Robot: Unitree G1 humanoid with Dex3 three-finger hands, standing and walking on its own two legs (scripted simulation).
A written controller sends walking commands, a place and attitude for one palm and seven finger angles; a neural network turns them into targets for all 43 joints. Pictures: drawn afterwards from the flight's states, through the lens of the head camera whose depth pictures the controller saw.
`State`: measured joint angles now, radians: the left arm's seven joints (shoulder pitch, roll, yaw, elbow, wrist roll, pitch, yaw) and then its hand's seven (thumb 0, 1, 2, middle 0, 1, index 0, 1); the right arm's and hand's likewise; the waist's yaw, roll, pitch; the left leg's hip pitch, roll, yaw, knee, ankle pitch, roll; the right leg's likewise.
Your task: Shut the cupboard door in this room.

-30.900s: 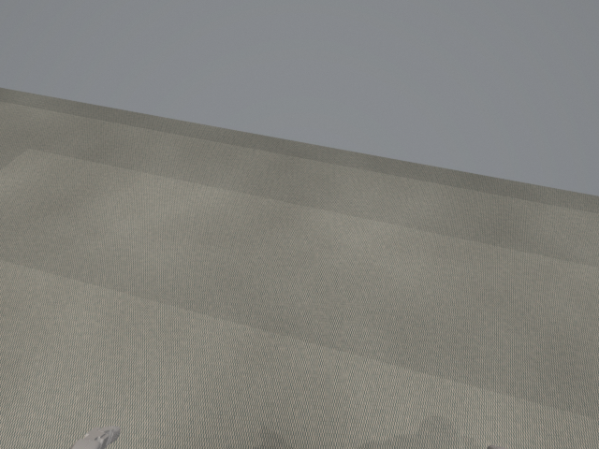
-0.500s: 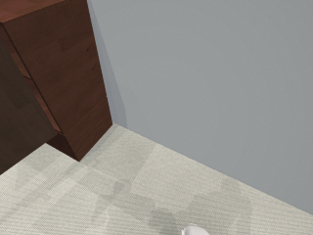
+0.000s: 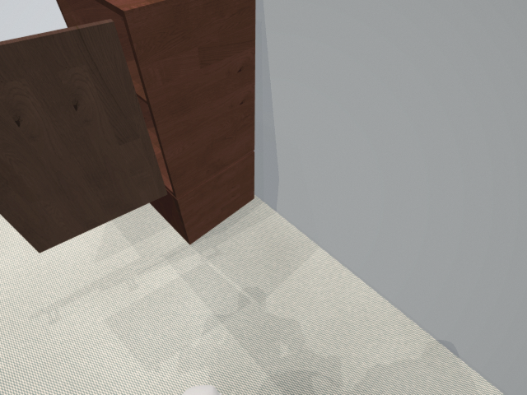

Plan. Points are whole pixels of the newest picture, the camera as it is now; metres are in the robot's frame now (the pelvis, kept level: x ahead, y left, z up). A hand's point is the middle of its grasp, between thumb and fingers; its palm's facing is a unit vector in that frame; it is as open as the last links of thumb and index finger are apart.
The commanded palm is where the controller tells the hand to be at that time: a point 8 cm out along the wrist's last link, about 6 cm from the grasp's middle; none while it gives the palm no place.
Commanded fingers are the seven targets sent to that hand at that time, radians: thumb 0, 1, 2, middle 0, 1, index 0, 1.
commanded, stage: turn to face it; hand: left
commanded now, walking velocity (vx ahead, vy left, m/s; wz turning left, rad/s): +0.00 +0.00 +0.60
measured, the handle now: out of the picture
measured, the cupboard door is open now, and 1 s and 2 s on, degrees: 81 81 81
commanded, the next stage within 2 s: take the last steps up to it in 0.86 s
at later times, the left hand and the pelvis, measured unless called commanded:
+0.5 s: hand out of the picture +0.02 +0.28 -0.16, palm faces +0.29 -0.92 -0.26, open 7.4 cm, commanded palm none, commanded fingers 0.00 0.90 0.90 -0.20 -0.30 -0.20 -0.30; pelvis -0.01 +0.04 +0.01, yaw +16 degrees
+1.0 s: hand out of the picture -0.07 +0.17 -0.14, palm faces +0.51 -0.81 -0.27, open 7.4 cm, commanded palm none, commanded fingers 0.00 0.90 0.90 -0.20 -0.30 -0.20 -0.30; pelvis -0.03 -0.03 +0.01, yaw +31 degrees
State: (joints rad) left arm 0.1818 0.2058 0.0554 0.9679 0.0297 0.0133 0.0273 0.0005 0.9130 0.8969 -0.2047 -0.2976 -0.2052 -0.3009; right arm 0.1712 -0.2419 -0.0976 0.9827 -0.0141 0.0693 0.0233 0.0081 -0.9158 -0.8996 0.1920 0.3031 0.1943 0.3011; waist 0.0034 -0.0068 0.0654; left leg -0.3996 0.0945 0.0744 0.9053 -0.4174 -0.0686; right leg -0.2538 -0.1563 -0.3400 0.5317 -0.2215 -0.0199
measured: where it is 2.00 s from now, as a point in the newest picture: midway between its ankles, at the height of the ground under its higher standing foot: outside the picture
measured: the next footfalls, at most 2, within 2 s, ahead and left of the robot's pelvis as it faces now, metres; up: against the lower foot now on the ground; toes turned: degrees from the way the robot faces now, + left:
left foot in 0.08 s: +0.04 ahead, +0.13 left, +0.00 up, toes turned +11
right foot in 0.70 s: +0.06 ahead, -0.10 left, +0.00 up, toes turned +23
